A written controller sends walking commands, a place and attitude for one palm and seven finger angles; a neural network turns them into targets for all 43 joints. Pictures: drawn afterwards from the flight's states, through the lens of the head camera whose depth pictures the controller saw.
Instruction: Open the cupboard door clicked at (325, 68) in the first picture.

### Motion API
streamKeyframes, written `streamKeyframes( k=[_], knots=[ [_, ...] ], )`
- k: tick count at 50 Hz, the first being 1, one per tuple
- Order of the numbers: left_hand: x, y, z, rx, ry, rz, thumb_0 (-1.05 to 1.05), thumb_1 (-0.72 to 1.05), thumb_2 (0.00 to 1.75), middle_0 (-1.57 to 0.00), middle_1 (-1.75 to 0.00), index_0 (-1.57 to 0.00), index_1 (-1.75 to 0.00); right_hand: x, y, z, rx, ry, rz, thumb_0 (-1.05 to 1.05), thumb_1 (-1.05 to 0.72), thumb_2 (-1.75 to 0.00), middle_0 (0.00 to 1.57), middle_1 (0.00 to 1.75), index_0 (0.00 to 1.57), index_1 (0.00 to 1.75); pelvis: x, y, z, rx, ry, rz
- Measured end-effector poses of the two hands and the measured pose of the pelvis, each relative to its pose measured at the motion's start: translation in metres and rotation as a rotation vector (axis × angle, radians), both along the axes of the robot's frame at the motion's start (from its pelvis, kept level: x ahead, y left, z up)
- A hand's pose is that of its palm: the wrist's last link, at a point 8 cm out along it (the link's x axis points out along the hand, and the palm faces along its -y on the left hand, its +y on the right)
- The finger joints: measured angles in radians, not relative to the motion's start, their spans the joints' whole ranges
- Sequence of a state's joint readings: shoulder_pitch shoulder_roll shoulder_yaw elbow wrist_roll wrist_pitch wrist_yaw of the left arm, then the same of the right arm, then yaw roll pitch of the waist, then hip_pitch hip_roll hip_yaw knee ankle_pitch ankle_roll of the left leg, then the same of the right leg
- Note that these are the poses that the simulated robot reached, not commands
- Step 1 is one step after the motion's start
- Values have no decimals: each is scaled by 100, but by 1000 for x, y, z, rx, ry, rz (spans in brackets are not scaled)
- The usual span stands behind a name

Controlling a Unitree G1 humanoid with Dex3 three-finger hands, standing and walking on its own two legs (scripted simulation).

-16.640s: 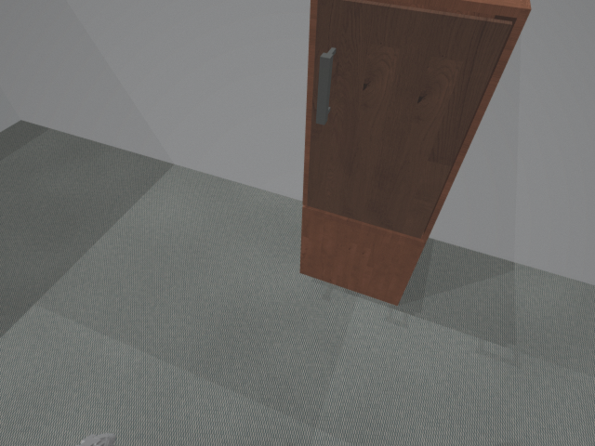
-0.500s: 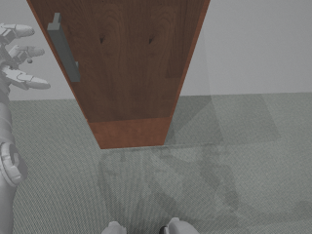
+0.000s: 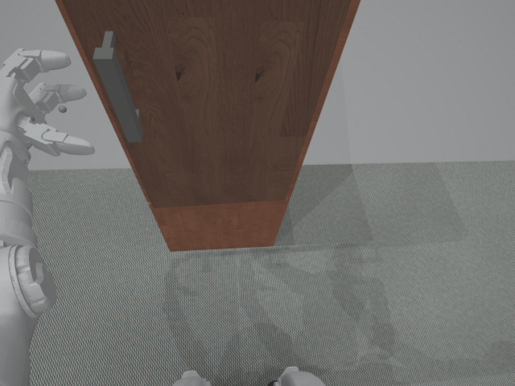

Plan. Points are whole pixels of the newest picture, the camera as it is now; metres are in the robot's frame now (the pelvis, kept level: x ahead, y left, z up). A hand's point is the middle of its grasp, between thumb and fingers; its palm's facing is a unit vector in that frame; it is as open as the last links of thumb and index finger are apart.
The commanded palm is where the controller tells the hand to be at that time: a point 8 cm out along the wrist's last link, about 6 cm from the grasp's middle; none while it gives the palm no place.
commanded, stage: slide the fingers in behind the handle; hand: left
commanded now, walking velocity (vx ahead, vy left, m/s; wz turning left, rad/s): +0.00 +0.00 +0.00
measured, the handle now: (123, 91) +0.53 +0.17 +0.12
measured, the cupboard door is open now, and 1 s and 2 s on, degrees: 2 1 0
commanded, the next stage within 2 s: close the thumb around the handle in 1.44 s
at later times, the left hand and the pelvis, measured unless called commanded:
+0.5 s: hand (85, 111) +0.49 +0.21 +0.12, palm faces +0.02 -1.00 +0.00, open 14.0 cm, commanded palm +0.47 +0.25 +0.12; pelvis -0.01 -0.01 +0.00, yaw +1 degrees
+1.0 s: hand (94, 113) +0.49 +0.20 +0.12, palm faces +0.06 -1.00 +0.00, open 14.6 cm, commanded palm +0.47 +0.21 +0.12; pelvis -0.01 -0.01 +0.00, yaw +2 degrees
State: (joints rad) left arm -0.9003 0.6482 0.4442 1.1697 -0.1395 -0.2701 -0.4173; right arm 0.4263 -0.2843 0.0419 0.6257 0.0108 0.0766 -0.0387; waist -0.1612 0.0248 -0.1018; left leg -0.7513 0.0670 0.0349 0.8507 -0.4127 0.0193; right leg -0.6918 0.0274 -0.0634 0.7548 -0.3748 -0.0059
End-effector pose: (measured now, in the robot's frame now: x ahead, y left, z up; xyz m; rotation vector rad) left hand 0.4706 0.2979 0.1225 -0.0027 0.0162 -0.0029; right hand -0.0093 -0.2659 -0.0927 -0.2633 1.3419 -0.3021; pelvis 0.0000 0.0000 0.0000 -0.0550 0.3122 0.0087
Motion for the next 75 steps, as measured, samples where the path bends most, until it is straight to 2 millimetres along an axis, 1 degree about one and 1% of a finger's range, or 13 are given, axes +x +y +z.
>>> streamKeyframes(
  k=[9, 15, 21, 34, 40, 46, 57, 59, 64, 66, 69, 72, 75],
  knots=[
    [-2, -18, 0, -4, -13, -9, -2, -50, 30, -30, -120, -30, -120, 17, 1, -2, 10, -55, 22, 1, -91, -90, 20, 30, 20, 30, -1, 1, 0, 1, -10, 4],
    [-3, -28, -2, 1, -2, 3, -2, -50, 30, -30, -120, -30, -120, 21, 2, -5, 22, -79, 28, 1, -91, -90, 20, 30, 20, 30, -3, 0, -1, 5, -19, 4],
    [-4, -30, -1, 5, 0, 21, -2, -50, 30, -30, -120, -29, -120, 14, 1, -6, 28, -74, 27, 1, -91, -90, 20, 30, 20, 30, -7, -3, -1, 7, -22, 6],
    [-2, -31, -2, 2, -1, 31, -2, -50, 30, -30, -120, -29, -122, -12, -10, -4, 4, -3, 22, 1, -91, -90, 20, 30, 20, 30, -12, -8, -3, 4, -7, 19],
    [-2, -34, -2, 3, -3, 44, -2, -50, 30, -28, -120, -27, -122, -15, -10, -4, 8, 9, 27, 1, -91, -90, 20, 30, 20, 30, -11, -7, -3, 3, -4, 23],
    [-6, -38, -2, 4, -8, 54, -2, -50, 30, -26, -119, -22, -119, -6, -5, -6, 28, -7, 39, 1, -91, -90, 20, 30, 20, 30, -8, -6, -2, 3, -12, 29],
    [-10, -49, -2, 10, -12, 63, -2, -50, 30, -29, -120, -11, -116, 26, 3, -12, 60, -73, 94, 1, -91, -90, 20, 30, 20, 30, -5, -5, -2, 6, -21, 45],
    [-10, -54, -3, 23, -9, 38, -2, -50, 30, -29, -120, -12, -116, 31, 4, -13, 64, -83, 101, 1, -91, -90, 20, 30, 20, 30, -5, -5, -2, 7, -23, 45],
    [-3, -77, -6, -2, 2, -22, -2, -50, 30, -30, -120, -19, -118, 37, 3, -13, 61, -114, 93, 1, -91, -90, 20, 30, 20, 30, -5, -5, -1, 11, -27, 34],
    [1, -81, -7, -23, 4, -4, -2, -50, 30, -30, -120, -22, -119, 37, 2, -12, 58, -127, 82, 1, -91, -90, 20, 30, 20, 30, -5, -6, -2, 13, -25, 26],
    [3, -80, -7, -4, -4, 20, -2, -50, 30, -30, -120, -27, -121, 33, 1, -12, 59, -135, 63, 1, -91, -90, 20, 30, 20, 30, -5, -8, -2, 18, -21, 13],
    [2, -78, -4, 27, -23, 21, -2, -50, 30, -30, -120, -29, -122, 24, -1, -12, 66, -122, 40, 1, -91, -90, 20, 30, 20, 30, -5, -9, -1, 21, -23, 3],
    [-1, -78, -1, 18, -23, 16, -2, -50, 30, -30, -120, -30, -121, 15, -2, -13, 72, -92, 25, 1, -91, -90, 20, 30, 20, 30, -5, -11, 0, 22, -31, 1]
  ],
)
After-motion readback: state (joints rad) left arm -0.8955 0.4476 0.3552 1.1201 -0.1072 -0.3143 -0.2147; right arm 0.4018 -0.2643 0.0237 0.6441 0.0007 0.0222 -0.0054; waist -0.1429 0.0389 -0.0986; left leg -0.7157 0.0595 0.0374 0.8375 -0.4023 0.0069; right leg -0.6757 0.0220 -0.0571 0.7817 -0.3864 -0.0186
